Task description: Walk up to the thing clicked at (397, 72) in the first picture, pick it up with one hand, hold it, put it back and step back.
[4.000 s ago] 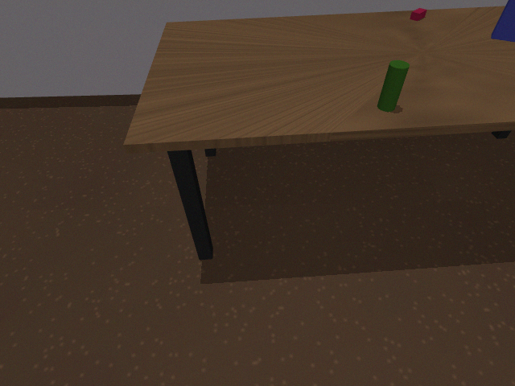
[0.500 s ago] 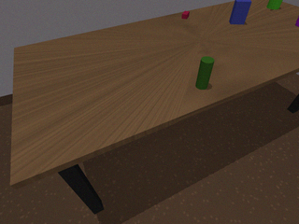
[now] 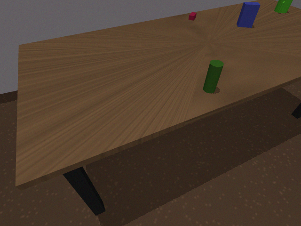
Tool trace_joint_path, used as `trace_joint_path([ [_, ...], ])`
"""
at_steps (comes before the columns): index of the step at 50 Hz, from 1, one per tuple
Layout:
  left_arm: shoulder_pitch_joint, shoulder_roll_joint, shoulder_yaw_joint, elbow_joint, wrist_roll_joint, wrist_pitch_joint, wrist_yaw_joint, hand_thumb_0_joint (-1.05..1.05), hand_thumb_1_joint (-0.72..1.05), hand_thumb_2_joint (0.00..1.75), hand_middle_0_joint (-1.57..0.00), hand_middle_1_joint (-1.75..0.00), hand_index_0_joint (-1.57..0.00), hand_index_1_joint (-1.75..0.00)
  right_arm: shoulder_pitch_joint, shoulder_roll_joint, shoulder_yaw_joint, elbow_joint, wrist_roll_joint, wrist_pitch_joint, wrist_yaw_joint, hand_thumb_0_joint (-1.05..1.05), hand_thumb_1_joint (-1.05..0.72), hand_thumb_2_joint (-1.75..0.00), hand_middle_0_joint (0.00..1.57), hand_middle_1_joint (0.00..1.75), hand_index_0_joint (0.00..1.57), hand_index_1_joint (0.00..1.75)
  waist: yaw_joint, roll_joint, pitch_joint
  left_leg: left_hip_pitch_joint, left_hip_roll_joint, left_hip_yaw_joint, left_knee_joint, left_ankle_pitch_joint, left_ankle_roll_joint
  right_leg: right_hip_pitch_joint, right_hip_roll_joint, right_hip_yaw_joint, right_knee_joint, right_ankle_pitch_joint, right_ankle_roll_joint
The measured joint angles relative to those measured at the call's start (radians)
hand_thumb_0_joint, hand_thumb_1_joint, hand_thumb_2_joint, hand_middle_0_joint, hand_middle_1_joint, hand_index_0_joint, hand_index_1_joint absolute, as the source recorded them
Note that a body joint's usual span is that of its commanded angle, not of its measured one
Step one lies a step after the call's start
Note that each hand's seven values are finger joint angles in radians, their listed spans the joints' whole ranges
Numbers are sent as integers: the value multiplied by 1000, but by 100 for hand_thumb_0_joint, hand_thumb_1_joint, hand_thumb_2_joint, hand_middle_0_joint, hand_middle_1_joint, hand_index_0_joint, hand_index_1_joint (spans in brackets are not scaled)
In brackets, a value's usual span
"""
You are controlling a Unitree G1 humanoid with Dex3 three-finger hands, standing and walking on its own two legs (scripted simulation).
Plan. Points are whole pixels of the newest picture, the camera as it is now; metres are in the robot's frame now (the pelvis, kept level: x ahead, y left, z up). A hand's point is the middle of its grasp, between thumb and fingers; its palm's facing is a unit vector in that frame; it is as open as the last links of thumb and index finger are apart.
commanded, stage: walk up
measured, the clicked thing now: (212, 77) +0.68 -0.23 +0.01
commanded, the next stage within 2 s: stand in 0.12 s
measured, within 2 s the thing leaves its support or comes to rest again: neither
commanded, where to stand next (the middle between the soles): +0.06 +0.00 m, yaw -1 degrees
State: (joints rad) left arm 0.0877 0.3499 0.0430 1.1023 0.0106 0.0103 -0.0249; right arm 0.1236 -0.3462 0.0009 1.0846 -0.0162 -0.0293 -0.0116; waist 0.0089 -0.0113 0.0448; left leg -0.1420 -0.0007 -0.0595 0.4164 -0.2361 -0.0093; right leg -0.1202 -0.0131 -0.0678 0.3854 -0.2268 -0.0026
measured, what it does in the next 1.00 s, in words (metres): stands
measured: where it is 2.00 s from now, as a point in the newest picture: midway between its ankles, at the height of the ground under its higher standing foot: outside the picture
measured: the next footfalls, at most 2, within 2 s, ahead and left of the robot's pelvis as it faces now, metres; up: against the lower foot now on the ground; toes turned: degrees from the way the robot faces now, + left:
none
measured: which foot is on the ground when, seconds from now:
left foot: down 0.00-1.00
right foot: down 0.00-1.00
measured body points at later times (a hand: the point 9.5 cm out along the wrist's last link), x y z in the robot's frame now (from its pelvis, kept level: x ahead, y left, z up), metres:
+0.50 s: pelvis -0.01 +0.00 +0.00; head +0.00 +0.00 +0.45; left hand +0.08 +0.30 -0.13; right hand +0.08 -0.29 -0.13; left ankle -0.01 +0.13 -0.74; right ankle -0.01 -0.12 -0.74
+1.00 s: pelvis -0.01 +0.00 +0.00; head +0.00 -0.01 +0.45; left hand +0.06 +0.30 -0.13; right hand +0.05 -0.30 -0.13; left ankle -0.01 +0.13 -0.74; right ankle -0.01 -0.12 -0.74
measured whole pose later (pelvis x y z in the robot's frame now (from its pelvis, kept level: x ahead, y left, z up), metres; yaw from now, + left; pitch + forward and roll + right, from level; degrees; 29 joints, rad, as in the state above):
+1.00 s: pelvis -0.01 +0.00 +0.00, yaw -1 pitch -2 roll +0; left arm 0.12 0.35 0.00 1.15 0.01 -0.01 -0.01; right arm 0.12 -0.35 0.01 1.15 -0.01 -0.01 0.00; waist 0.00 0.01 0.05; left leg -0.11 0.00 -0.04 0.31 -0.17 -0.02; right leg -0.12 -0.01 -0.05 0.32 -0.17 -0.01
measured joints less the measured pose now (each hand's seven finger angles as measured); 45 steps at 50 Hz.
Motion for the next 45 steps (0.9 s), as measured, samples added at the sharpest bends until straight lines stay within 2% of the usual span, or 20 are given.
trace_joint_path([
  [6,1,0,1,2,1,1,0,1,90,90,-20,-30,-20,-30,0,1,-1,6,-1,0,0,1,-90,-90,21,30,21,30,-1,1,2,0,-5,-3,-7,4,2,0,-5,-3,-4,1,3],
  [21,-4,-9,-36,38,-7,-21,14,1,90,90,-20,-30,-20,-30,-44,6,5,30,7,20,11,1,-90,-90,20,30,21,30,-5,19,14,36,-4,13,-90,53,1,22,-5,13,-68,45,6],
  [45,24,-2,-43,45,-5,-20,13,1,90,90,-20,-30,-20,-30,-5,-3,4,61,4,20,15,1,-91,-90,20,30,21,30,-10,16,1,34,0,17,-111,73,-6,6,-1,17,-65,54,-2],
])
